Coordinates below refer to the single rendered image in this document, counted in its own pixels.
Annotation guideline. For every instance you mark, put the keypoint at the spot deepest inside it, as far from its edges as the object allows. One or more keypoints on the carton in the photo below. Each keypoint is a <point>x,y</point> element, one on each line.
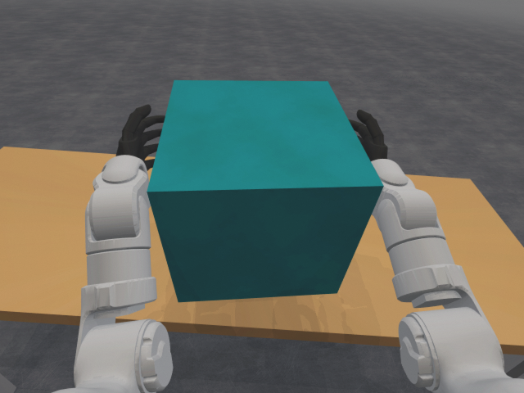
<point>259,189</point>

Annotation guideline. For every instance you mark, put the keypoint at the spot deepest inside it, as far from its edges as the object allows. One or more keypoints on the right robot upper arm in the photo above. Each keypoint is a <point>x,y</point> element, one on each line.
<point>453,351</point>

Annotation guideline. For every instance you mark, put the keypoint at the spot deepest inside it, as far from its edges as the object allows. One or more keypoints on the left robot forearm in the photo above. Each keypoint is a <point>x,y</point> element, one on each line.
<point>117,239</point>

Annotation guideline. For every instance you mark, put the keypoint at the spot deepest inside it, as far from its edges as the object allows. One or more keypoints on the robot right hand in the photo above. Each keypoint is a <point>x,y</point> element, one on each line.
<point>372,138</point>

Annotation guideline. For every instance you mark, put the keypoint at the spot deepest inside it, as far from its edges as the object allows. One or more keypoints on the right robot forearm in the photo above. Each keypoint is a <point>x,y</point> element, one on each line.
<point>425,272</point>

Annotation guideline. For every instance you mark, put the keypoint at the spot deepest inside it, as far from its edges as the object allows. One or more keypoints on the table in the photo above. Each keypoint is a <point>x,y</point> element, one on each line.
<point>43,265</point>

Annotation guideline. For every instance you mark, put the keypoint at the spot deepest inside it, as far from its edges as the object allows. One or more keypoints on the left robot upper arm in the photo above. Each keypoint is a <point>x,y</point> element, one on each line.
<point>128,357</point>

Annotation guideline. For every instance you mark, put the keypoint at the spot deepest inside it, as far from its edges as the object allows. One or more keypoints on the robot left hand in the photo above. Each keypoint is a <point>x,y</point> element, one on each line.
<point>133,138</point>

